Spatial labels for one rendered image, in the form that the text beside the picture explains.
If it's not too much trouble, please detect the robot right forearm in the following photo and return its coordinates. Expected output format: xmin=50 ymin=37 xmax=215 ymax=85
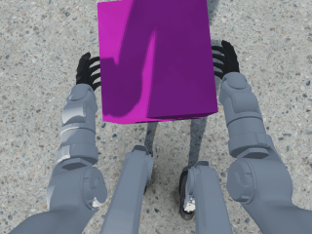
xmin=218 ymin=72 xmax=293 ymax=193

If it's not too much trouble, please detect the robot shin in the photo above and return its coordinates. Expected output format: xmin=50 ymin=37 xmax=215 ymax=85
xmin=123 ymin=144 xmax=150 ymax=186
xmin=183 ymin=160 xmax=219 ymax=212

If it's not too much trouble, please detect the robot right hand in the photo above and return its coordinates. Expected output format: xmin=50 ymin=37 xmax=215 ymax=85
xmin=212 ymin=40 xmax=240 ymax=80

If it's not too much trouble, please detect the robot right upper arm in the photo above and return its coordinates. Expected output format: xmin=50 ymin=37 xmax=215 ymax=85
xmin=226 ymin=158 xmax=312 ymax=234

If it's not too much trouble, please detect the right robot shin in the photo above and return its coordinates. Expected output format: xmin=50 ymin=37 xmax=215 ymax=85
xmin=183 ymin=160 xmax=219 ymax=212

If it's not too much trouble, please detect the left robot shin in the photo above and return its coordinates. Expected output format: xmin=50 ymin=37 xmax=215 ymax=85
xmin=123 ymin=144 xmax=150 ymax=186

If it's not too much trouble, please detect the carton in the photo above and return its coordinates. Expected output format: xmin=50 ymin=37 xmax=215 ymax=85
xmin=97 ymin=0 xmax=218 ymax=125

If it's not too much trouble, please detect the robot left hand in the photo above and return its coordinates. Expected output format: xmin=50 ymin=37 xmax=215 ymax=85
xmin=75 ymin=52 xmax=101 ymax=91

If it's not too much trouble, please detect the robot left forearm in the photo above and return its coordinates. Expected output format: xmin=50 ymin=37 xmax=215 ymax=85
xmin=46 ymin=83 xmax=98 ymax=207

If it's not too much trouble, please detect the robot left upper arm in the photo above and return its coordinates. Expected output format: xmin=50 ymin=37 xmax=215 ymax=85
xmin=8 ymin=166 xmax=108 ymax=234

